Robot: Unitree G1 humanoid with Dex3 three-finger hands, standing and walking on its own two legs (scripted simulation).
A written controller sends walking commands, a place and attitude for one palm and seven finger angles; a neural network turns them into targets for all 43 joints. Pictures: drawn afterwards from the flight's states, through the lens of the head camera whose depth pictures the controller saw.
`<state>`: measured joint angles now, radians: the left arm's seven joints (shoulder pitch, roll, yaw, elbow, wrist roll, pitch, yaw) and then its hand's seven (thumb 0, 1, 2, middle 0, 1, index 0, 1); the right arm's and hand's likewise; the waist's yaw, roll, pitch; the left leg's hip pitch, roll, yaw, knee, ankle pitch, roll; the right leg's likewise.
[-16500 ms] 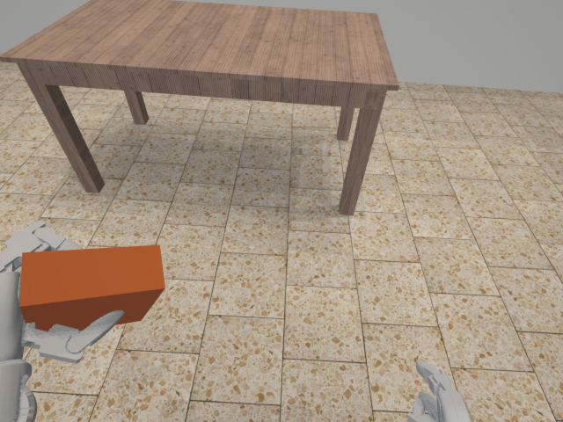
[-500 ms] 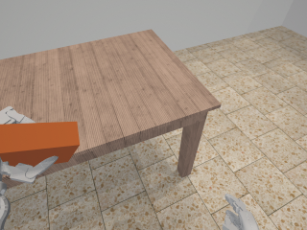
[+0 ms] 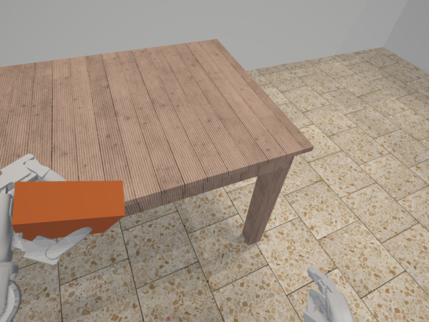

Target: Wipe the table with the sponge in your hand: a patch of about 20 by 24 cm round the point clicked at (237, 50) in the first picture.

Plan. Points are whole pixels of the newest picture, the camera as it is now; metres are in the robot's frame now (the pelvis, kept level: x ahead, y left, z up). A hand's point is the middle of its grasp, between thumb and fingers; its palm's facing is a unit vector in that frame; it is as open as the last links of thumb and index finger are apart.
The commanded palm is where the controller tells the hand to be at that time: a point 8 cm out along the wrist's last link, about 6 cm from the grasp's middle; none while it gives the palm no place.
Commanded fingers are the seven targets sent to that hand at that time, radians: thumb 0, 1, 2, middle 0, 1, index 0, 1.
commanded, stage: come to a stop and stand still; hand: left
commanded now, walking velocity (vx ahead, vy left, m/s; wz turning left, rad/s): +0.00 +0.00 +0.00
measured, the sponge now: (83, 211) +0.23 +0.22 +0.14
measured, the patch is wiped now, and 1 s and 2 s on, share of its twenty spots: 0.00 0.00 0.00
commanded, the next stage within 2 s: look again from close up in 0.54 s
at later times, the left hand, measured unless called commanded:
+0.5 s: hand (13, 224) +0.20 +0.29 +0.15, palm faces +0.49 -0.80 -0.34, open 9.3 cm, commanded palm +0.14 +0.31 +0.18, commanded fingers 0.00 0.10 1.30 -1.20 -1.60 -1.20 -1.60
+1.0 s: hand (28, 200) +0.23 +0.29 +0.16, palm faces +0.47 -0.80 -0.37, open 9.3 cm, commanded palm +0.17 +0.32 +0.18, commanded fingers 0.00 0.10 1.30 -1.20 -1.60 -1.20 -1.60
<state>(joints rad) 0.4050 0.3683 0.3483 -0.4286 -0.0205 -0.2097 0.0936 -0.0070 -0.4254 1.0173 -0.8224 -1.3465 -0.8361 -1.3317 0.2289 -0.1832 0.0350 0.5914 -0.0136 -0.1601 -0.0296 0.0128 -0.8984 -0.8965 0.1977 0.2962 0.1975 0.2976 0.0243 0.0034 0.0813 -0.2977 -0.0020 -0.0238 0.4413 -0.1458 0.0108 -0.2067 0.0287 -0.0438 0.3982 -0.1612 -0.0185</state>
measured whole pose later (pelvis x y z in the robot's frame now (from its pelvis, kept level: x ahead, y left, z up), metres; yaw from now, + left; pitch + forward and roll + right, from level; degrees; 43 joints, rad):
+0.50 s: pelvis +0.00 +0.02 +0.00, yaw +4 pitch -5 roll -2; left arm 0.39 0.33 0.34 -0.42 -0.02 -0.16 0.11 -0.01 -0.42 1.02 -0.82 -1.35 -0.83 -1.34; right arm 0.20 -0.21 0.01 0.62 0.00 -0.12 -0.05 0.01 -0.90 -0.90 0.20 0.30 0.20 0.30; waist 0.05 0.00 0.07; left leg -0.31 -0.03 -0.01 0.47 -0.14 0.04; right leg -0.23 0.04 0.02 0.51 -0.29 0.00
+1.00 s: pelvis +0.03 +0.03 +0.00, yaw +4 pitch -1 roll -1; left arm 0.41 0.34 0.34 -0.42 -0.02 -0.17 0.13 -0.01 -0.42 1.02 -0.82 -1.35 -0.83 -1.34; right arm 0.23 -0.19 0.03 0.61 -0.01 -0.13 -0.05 0.01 -0.90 -0.90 0.20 0.30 0.20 0.30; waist 0.02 -0.01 0.03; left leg -0.26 -0.05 -0.02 0.41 -0.13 0.05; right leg -0.18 0.05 0.02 0.42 -0.22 -0.03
